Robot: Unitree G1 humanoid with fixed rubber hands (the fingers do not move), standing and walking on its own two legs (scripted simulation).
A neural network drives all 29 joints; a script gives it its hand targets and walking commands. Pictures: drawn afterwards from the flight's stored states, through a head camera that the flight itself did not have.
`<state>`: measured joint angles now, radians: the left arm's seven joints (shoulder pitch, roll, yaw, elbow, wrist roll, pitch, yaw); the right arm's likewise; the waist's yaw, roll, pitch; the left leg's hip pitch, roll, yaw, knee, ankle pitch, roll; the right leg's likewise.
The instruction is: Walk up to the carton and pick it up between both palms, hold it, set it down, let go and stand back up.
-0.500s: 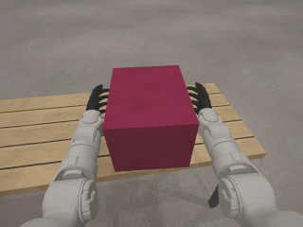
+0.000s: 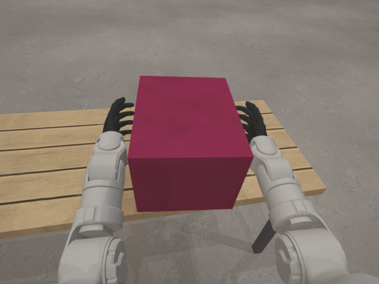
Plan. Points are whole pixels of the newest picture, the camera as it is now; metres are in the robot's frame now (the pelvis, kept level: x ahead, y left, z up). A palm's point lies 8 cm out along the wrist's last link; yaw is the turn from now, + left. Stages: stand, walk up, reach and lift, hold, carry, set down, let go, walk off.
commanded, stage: reach and lift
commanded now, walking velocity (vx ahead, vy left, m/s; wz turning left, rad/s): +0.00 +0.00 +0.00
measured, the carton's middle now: (184, 140) +0.41 +0.00 +0.09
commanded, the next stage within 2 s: hold in 0.76 s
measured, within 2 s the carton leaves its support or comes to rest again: neither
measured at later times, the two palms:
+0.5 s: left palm (116, 129) +0.38 +0.15 +0.15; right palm (259, 135) +0.37 -0.16 +0.14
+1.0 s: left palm (106, 124) +0.36 +0.16 +0.18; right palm (259, 126) +0.36 -0.15 +0.18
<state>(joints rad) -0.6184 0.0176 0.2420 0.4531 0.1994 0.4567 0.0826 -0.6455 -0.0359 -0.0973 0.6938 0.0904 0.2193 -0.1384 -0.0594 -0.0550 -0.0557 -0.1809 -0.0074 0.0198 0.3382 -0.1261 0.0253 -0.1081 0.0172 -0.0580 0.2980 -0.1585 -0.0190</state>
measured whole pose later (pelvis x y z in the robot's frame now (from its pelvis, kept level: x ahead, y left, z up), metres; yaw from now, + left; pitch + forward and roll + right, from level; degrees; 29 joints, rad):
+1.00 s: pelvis +0.00 +0.00 +0.00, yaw +0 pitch -6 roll -1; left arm -0.59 0.01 0.25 0.22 0.24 0.63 0.04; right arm -0.65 -0.07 -0.02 0.57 0.18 0.31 -0.17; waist -0.07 -0.05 -0.03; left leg -0.11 -0.01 0.00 0.34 -0.14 0.02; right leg -0.03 0.03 -0.05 0.28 -0.16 -0.02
